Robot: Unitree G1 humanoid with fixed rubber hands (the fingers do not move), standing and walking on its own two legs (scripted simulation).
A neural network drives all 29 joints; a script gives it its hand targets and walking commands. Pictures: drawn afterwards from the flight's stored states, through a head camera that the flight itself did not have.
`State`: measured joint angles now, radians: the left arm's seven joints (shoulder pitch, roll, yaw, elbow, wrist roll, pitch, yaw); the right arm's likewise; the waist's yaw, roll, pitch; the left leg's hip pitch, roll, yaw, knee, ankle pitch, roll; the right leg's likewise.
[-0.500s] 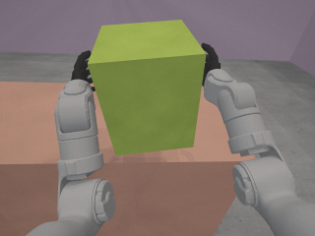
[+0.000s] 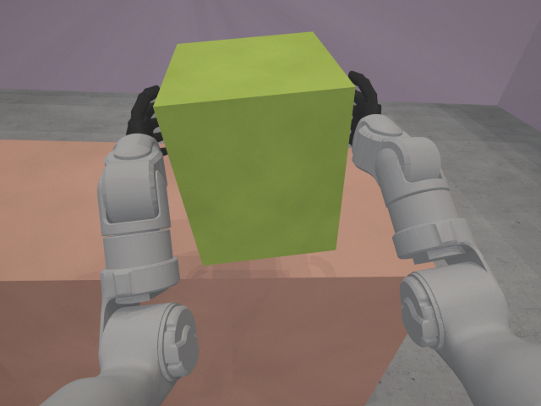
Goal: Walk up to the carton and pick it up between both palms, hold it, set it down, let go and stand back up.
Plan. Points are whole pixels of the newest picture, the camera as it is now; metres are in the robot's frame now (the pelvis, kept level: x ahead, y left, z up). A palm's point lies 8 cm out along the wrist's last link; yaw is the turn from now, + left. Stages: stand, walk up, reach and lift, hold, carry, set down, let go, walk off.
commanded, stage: hold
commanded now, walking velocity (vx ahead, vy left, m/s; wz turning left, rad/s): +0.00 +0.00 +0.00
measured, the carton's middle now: (257, 148) +0.39 +0.01 +0.24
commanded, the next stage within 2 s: set down in 0.44 s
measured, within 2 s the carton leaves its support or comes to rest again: neither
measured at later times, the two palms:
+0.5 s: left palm (140, 145) +0.35 +0.17 +0.27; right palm (361, 129) +0.36 -0.12 +0.29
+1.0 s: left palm (151, 167) +0.39 +0.17 +0.21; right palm (339, 170) +0.40 -0.12 +0.20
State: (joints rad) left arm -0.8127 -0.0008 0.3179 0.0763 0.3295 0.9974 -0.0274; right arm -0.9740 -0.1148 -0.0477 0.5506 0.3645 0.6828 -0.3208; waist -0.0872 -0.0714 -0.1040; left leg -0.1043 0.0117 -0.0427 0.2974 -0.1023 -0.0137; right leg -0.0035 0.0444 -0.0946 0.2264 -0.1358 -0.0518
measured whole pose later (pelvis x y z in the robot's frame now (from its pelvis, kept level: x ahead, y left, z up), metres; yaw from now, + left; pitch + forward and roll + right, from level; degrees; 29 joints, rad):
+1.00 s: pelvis +0.01 +0.00 +0.00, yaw +2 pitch -7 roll -1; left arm -0.71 -0.01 0.27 0.05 0.34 0.69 -0.04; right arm -0.73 0.04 -0.14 0.47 0.09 0.29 -0.21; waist -0.09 -0.14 0.08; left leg -0.05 0.00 -0.07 0.27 -0.11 -0.01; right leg 0.08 0.04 -0.13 0.17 -0.13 -0.05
